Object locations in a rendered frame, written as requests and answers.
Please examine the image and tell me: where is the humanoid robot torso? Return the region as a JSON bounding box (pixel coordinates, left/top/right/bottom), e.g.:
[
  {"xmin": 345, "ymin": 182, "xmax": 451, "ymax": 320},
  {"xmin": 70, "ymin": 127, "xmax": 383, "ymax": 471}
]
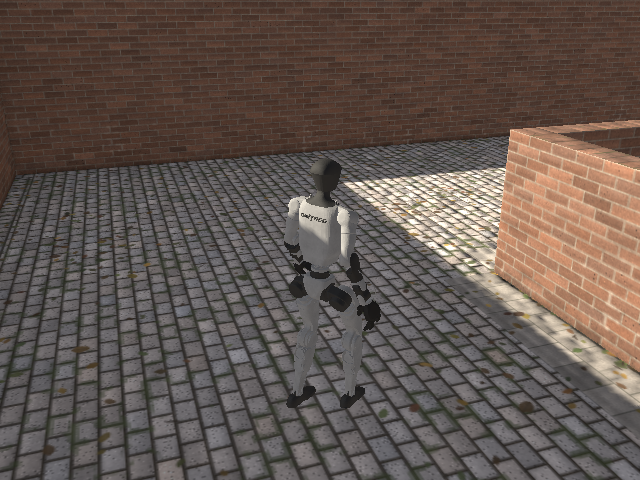
[{"xmin": 299, "ymin": 194, "xmax": 344, "ymax": 302}]

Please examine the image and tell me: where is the right robot upper arm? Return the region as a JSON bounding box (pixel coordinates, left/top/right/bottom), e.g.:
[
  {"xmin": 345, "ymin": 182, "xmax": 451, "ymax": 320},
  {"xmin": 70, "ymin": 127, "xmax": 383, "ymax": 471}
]
[{"xmin": 337, "ymin": 206, "xmax": 359, "ymax": 267}]

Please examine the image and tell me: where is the robot right hand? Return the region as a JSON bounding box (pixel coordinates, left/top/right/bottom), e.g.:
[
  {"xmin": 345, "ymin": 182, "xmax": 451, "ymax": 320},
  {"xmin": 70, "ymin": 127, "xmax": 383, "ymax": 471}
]
[{"xmin": 357, "ymin": 300, "xmax": 381, "ymax": 331}]

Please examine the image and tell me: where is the left robot upper arm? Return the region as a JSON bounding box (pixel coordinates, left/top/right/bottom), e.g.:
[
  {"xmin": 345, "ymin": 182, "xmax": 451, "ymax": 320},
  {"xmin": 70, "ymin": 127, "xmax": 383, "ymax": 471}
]
[{"xmin": 284, "ymin": 196, "xmax": 309, "ymax": 246}]

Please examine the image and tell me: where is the robot left hand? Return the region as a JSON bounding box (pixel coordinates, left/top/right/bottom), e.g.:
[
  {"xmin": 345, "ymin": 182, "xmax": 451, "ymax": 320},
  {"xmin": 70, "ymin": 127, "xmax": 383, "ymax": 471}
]
[{"xmin": 293, "ymin": 261, "xmax": 312, "ymax": 275}]

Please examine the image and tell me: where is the right robot foot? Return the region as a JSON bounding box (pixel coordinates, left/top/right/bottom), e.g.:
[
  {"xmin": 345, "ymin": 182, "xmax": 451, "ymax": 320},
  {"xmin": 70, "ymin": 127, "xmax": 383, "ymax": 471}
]
[{"xmin": 340, "ymin": 386, "xmax": 365, "ymax": 409}]

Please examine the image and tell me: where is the robot right forearm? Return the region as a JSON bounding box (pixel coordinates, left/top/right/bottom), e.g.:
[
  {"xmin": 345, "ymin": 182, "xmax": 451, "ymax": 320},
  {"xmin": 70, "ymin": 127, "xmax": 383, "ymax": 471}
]
[{"xmin": 346, "ymin": 253, "xmax": 373, "ymax": 306}]

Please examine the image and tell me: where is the robot left forearm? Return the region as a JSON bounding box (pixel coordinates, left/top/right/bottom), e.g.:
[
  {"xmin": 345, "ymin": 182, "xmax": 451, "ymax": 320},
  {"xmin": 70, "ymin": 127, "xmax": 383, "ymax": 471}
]
[{"xmin": 284, "ymin": 234, "xmax": 304, "ymax": 265}]

